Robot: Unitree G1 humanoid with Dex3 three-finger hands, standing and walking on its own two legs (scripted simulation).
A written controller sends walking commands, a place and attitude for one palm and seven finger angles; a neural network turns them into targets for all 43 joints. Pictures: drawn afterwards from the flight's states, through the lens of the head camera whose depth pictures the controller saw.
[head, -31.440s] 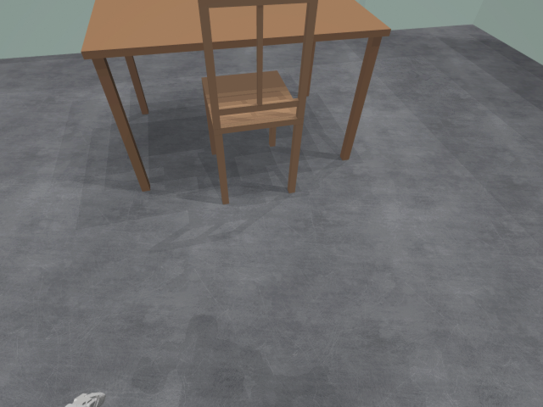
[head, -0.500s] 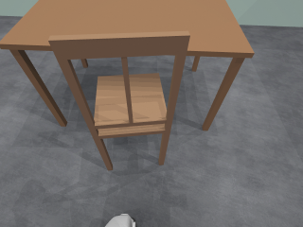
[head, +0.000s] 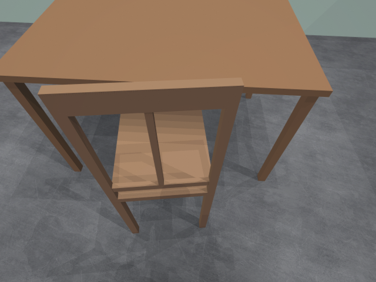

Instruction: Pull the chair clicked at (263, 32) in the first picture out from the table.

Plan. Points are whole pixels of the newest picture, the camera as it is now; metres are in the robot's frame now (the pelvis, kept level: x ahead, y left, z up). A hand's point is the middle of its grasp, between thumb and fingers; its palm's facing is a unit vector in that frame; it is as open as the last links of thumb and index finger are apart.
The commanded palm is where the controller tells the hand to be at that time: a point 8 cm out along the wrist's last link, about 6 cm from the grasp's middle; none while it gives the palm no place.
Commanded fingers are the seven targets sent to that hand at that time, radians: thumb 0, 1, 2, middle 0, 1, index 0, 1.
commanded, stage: come to a stop and stand still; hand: left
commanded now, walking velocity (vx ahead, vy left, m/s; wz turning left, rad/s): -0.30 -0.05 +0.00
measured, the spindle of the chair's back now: (156, 153) +0.43 +0.11 -0.05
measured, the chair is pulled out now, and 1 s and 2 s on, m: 0.13 0.13 0.13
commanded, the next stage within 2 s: look again from close up in 0.90 s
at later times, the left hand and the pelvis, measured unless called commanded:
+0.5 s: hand out of the picture +0.08 +0.18 -0.16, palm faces +0.00 -0.96 -0.27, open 7.4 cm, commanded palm none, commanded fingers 0.00 0.90 0.90 -0.20 -0.30 -0.20 -0.30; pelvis +0.00 -0.01 +0.00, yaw -1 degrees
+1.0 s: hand out of the picture -0.03 +0.19 -0.17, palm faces -0.01 -0.97 -0.22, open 7.4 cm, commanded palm none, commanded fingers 0.00 0.90 0.90 -0.20 -0.30 -0.20 -0.30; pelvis -0.04 +0.00 +0.00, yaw +0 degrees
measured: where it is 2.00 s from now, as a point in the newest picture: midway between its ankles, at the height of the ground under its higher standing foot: outside the picture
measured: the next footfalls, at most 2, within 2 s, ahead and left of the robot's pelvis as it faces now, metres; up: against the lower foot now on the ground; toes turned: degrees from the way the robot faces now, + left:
none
